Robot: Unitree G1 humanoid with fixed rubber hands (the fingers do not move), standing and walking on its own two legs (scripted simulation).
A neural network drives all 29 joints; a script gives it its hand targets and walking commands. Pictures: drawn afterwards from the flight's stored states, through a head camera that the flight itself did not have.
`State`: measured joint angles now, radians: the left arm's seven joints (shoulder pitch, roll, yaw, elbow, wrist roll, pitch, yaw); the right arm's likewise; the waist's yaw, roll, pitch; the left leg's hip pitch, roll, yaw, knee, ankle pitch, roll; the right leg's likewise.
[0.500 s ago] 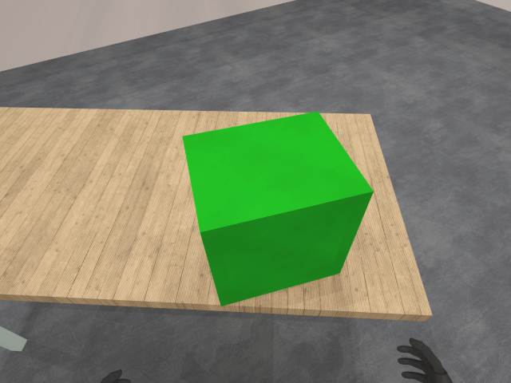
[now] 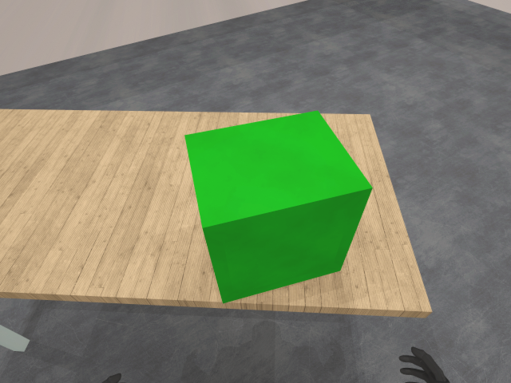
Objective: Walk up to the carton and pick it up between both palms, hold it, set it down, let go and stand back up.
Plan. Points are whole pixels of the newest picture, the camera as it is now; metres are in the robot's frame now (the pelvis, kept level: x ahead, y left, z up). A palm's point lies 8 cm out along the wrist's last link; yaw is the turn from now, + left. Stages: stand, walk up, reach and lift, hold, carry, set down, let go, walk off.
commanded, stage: stand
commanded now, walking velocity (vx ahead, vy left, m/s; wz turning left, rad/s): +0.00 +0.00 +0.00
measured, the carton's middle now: (269, 209) +0.41 +0.01 +0.00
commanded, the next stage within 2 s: none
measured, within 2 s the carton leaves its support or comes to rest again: neither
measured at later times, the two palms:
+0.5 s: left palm out of the picture +0.08 +0.29 -0.10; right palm out of the picture +0.11 -0.25 -0.11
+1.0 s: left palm out of the picture +0.07 +0.29 -0.10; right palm out of the picture +0.10 -0.25 -0.11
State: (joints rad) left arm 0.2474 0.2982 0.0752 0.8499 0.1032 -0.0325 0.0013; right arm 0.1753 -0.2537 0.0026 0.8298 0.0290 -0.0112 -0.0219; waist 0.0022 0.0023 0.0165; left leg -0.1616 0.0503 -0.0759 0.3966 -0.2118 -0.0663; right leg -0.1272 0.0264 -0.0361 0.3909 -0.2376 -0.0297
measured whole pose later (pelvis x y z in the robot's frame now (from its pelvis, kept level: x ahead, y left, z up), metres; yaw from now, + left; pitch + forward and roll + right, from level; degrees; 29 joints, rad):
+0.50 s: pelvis +0.00 +0.00 +0.00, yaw +0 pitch -2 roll +0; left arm 0.25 0.30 0.08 0.86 0.10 -0.03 0.00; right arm 0.18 -0.26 0.00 0.86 0.03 -0.01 -0.02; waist 0.00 0.01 0.02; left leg -0.16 0.05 -0.08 0.40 -0.21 -0.07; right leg -0.13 0.03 -0.04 0.39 -0.23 -0.03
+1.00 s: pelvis +0.00 +0.00 +0.00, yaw +0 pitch -2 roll +0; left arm 0.25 0.30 0.08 0.87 0.10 -0.03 0.00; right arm 0.18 -0.26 0.00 0.87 0.03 -0.01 -0.02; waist 0.00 0.02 0.02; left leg -0.16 0.05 -0.08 0.40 -0.21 -0.07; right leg -0.13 0.03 -0.04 0.38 -0.23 -0.03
